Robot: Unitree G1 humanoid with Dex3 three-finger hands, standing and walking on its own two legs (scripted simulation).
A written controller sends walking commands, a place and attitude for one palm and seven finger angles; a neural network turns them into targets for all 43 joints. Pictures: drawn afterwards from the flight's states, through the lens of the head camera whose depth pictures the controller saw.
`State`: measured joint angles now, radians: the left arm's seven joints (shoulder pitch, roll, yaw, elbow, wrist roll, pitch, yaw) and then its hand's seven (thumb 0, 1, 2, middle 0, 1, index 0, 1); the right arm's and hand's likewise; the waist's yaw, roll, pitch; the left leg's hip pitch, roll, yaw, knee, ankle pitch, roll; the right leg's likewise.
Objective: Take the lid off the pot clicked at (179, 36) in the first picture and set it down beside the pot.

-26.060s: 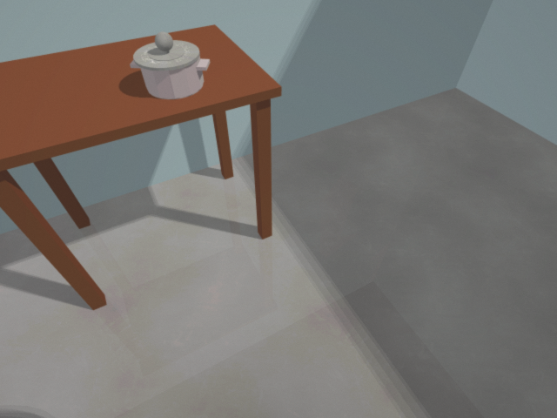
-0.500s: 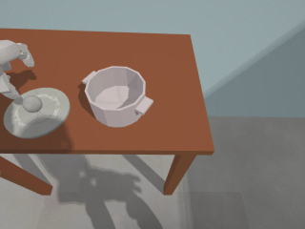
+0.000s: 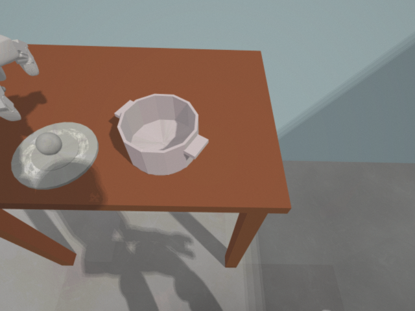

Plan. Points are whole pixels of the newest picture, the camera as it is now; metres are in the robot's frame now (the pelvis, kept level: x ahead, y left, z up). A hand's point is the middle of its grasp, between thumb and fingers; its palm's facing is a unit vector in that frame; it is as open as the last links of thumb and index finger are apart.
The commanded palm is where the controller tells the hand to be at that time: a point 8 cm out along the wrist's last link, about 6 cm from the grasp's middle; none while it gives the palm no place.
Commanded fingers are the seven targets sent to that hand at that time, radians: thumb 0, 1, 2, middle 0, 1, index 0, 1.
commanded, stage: draw the hand back to the body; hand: left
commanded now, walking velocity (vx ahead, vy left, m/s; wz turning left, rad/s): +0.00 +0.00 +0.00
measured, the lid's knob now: (48, 143) +0.45 +0.34 +0.03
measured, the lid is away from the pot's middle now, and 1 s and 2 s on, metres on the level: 0.24 0.24 0.24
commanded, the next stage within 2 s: none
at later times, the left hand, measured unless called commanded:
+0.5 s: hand out of the picture +0.40 +0.33 +0.17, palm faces -0.30 -0.07 -0.95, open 11.0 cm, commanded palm +0.38 +0.32 +0.24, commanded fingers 0.00 0.03 0.57 -0.32 -0.91 -0.32 -0.91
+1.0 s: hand (25, 101) +0.38 +0.25 +0.22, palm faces +0.46 -0.85 -0.25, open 10.1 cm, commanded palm +0.32 +0.29 +0.23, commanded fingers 0.00 0.44 0.73 -0.26 -0.62 -0.26 -0.62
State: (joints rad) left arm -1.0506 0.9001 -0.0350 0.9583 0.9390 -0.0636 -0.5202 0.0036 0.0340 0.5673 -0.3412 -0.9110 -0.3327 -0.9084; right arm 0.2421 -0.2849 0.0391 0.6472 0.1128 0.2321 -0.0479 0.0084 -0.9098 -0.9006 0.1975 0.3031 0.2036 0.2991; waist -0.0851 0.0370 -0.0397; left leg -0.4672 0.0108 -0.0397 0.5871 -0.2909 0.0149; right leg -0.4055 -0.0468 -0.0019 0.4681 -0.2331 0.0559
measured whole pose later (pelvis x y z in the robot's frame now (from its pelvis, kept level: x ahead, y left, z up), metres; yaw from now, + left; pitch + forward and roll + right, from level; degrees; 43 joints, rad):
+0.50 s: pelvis +0.00 -0.01 +0.00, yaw +1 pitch +8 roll -2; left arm -0.72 0.87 0.07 0.61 0.86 -0.03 -0.52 0.00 0.03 0.57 -0.34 -0.91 -0.33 -0.91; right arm 0.19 -0.29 0.03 0.59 0.10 0.25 -0.02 0.01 -0.91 -0.90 0.20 0.30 0.20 0.30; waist -0.05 0.05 -0.03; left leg -0.41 0.01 -0.05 0.56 -0.28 0.01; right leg -0.35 -0.05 -0.02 0.46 -0.24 0.05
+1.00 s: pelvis +0.02 -0.03 +0.01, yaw -1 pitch +0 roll +0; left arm -0.30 0.47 0.40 0.22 -0.07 -0.05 0.08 0.01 0.24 0.65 -0.31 -0.76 -0.30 -0.76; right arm 0.22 -0.26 0.04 0.67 0.04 -0.04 -0.07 0.01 -0.91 -0.90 0.20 0.30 0.20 0.30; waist 0.00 0.05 0.01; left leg -0.14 0.05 -0.02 0.43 -0.28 -0.03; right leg -0.14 -0.02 0.01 0.40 -0.26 0.02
